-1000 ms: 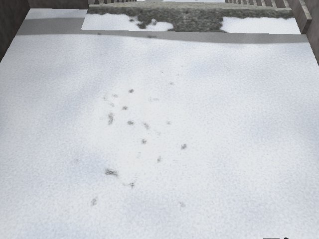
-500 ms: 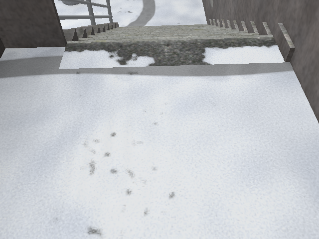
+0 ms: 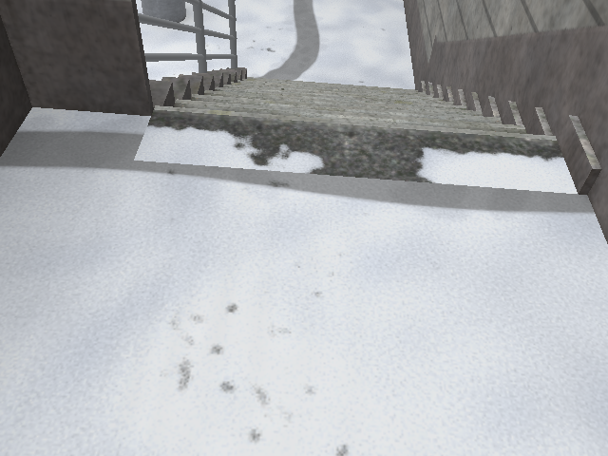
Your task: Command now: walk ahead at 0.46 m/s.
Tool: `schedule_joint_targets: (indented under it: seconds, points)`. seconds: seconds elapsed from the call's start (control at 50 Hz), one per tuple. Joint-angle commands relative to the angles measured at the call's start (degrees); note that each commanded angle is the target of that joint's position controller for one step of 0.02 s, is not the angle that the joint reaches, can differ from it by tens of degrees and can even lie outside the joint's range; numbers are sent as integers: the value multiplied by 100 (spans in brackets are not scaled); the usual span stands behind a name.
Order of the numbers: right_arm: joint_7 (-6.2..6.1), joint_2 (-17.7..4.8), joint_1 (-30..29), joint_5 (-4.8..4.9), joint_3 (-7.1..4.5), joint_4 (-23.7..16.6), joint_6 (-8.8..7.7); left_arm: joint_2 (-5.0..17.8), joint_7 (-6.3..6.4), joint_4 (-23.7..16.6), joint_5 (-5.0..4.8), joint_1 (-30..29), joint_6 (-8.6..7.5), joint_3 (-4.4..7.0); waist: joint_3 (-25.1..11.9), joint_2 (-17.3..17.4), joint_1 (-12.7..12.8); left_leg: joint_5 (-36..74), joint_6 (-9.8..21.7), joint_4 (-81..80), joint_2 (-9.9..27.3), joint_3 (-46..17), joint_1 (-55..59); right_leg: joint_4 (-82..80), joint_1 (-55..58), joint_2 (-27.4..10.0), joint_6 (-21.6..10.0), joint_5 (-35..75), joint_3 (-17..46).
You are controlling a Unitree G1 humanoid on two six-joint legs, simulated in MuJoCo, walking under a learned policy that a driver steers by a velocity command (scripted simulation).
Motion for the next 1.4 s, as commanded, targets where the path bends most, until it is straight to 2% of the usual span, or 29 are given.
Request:
schedule_joint_targets:
  seconds: [0.02, 0.06, 0.14, 0.24, 0.32, 0.38, 0.42, 0.44, 0.46, 0.48, 0.5, 0.52, 0.54, 0.58, 0.64, 0.7, 0.8, 0.9, 0.96, 1.0, 1.02, 1.04, 1.06, 1.08, 1.1, 1.14, 1.22, 1.3, 1.4]
  points:
    - [-17, -819, 1193, 37, -184, 151, 5, 451, -134, -569, 78, -573, -123, 94, 773, 758, -297, -2506, 730, -2194, 1930, -3103, 1576, 1965, -3001, -288, -198, 283, 304]
    - [-16, -573, 912, 77, -117, 67, -95, 310, -184, -481, 43, -543, -96, 82, 666, 640, -73, -1006, 497, -2295, 1457, -2097, 1367, 1764, -2596, -455, -28, 923, 234]
    - [-71, -426, 1591, 88, -44, 393, -184, 200, -200, -560, 68, -952, 40, 75, 525, 610, -82, 1593, 504, -2021, 1153, -1211, 1642, 1738, -2734, -426, 189, 1453, -38]
    - [-94, -386, 1928, 55, 23, 521, -187, 103, -197, -999, 11, -2182, 85, -24, 765, 632, -261, 2569, 577, -2023, 1013, -823, 1585, 504, -2725, -308, 313, 1971, -281]
    - [-136, -483, 2161, 36, 16, 658, -185, 123, -170, -1212, -37, -2735, 72, -92, 873, 723, -367, 3070, 615, -1960, 1114, -682, 1845, -508, -2229, -122, 118, 2111, -474]
    - [-167, -583, 2030, 7, -12, 715, -171, 275, -107, -1225, -40, -2499, 20, -43, 747, 723, -137, 4398, 581, -1405, 1259, -559, 2201, -866, -1614, 70, -198, 1699, -518]
    - [-179, -717, 1880, -2, -55, 725, -134, 470, -24, -871, -40, -1357, -55, 75, 158, 689, 335, 5450, 472, -47, 1185, -431, 2256, -1159, -350, 397, -430, 1453, -587]
    - [-167, -719, 1790, 32, -52, 691, -113, 631, 27, -565, 22, -414, -111, 166, -311, 553, 716, 4790, 386, 1121, 1002, -298, 1647, -1431, 927, 245, -584, 1640, -407]
    - [-140, -506, 1871, 69, 4, 516, -107, 1134, 78, -411, 164, 518, -142, 305, -1035, -58, 923, 2511, 317, 2928, 658, -91, 453, -1474, 2314, -1131, -865, 947, 1151]
    - [-60, 1, 2564, 262, 49, 516, -82, 1413, 26, -447, 164, 467, -91, 368, -1521, -1162, 482, -1914, 138, 4938, -482, -236, -1513, -2344, 3400, -2498, -1745, 560, 4074]
    - [-76, -524, 1906, 120, -79, 444, -52, 1145, -16, -525, -55, -145, -40, 325, -874, -183, 375, -1393, 255, 5116, -94, -880, -2023, -2715, 2725, -2133, -1481, -104, 3859]
    - [-48, -548, 1339, 87, -102, 242, -80, 795, -32, -638, -106, -742, -60, 221, -80, -47, 198, -770, 267, 4817, 156, -820, -2105, -2895, 1816, -1953, -1264, 79, 2937]
    - [-41, -464, 1134, 70, -102, 212, -94, 502, -52, -636, -75, -963, -112, 143, 271, 211, 35, -445, 250, 4502, 329, -795, -1849, -3085, 1139, -1705, -1098, 806, 2370]
    - [8, -237, 1294, -64, -86, 263, 45, 188, 2, -473, -77, -866, -192, 31, 375, 80, -275, -305, 127, 4014, 512, -769, -1257, -3242, 443, -1290, -821, 1609, 1531]
    - [78, -181, 1040, -87, -100, 143, 196, 381, 43, -284, -83, -408, -301, 32, 467, -5, -367, -123, -28, 3593, 563, -597, -1386, -3370, 333, -1115, -799, 2308, 1043]
    - [109, -290, 190, -64, -107, -161, 259, 485, 41, -225, -85, -74, -296, 22, 684, -50, -224, 499, -169, 2932, 681, -439, -2006, -3557, 516, -1001, -735, 2483, 797]
    - [135, -237, -904, 31, -34, -516, 237, 455, 53, -130, -83, 465, -286, -36, 747, -118, 73, 1249, -242, 1479, 524, -178, -2079, -3503, 1032, -878, -553, 3283, 475]
    - [123, -319, -1616, 30, -19, -792, 176, 489, 122, 42, -11, 915, -248, -42, 847, -158, 283, 1008, -60, 743, 331, -86, -2196, -3160, 1987, -1146, -685, 3951, 535]
    - [90, -451, -1294, 48, -73, -806, 74, 654, 164, 8, 31, 645, -221, 1, 705, -198, -27, 360, 135, 328, 90, -91, -1521, -2489, 2172, -1238, -638, 5263, 608]
    - [-11, -670, 219, 13, -201, -330, -29, 733, 129, -58, -15, 354, -209, 22, -58, -74, -677, 537, 341, -254, -176, -3, 492, -922, 1666, -932, -445, 5822, 431]
    - [-92, -1086, 1245, -145, -331, -117, -91, 572, 94, -221, -102, 276, -230, -31, -763, 261, -1022, 214, 588, -328, 766, -959, 2121, 547, 494, -645, -338, 4255, 304]
    - [-83, -1687, 1667, -257, -482, -99, -74, -118, 63, -325, -370, 1014, -199, -162, -1662, 1541, -761, -197, 1306, -724, 2590, -3557, 3848, 2729, -1584, 336, -53, 160, -181]
    - [-39, -1333, 1249, -69, -426, -190, 23, 565, 107, -254, -200, 725, -149, 27, -1472, 767, -700, -654, 1253, -1214, 2521, -4075, 3250, 3338, -2007, 219, -148, -417, 452]
    - [-28, -981, 555, -16, -311, -307, 23, 583, 93, -423, -149, 225, -128, 75, -531, 519, -441, -770, 1047, -1395, 2313, -3131, 2340, 3292, -2159, -79, -169, 91, 523]
    - [-12, -674, 214, -9, -232, -345, -18, 443, 64, -502, -129, -52, -120, 63, -54, 340, -331, -406, 871, -1642, 2071, -2461, 1621, 3038, -2062, -286, -160, 452, 503]
    - [-82, -375, 172, 25, -136, -226, -88, 268, -4, -521, 2, -54, 30, 94, 371, 520, -51, 710, 524, -1806, 1652, -1390, 804, 2695, -1670, -459, -74, 657, 451]
    - [-138, -541, 565, 73, -140, -95, -237, 62, -35, -660, 24, -122, 269, 124, 283, 579, 206, 3852, 515, -1442, 1581, -235, 683, 2463, -1690, -344, 115, 884, 200]
    - [-198, -584, 528, 69, -111, -127, -152, 26, -120, -1068, 8, -974, 309, 44, 407, 852, 132, 3968, 435, -1336, 1264, 571, 546, 906, -1606, -283, 188, 1810, -161]
    - [-257, -820, 873, 75, -177, -52, -25, 165, -159, -1334, 73, -1432, 309, 10, 198, 843, -89, 4195, 467, -773, 1510, 694, 1079, -246, -1064, -75, 23, 1825, -421]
